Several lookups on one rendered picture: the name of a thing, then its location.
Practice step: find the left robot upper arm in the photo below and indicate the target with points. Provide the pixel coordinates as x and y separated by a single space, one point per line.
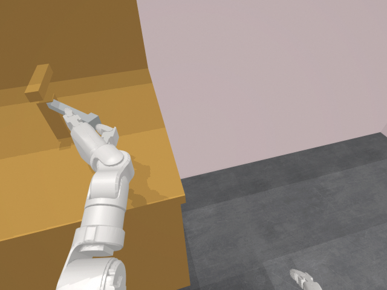
94 274

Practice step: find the robot right hand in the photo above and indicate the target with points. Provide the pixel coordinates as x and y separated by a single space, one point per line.
304 280

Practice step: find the left robot forearm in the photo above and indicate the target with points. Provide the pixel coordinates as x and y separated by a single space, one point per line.
101 231

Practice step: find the counter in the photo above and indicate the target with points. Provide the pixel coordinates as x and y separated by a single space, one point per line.
89 55

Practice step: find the robot left hand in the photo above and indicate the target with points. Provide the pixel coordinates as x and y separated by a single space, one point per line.
85 138

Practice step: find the tap lever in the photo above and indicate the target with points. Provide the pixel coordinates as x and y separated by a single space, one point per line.
90 118

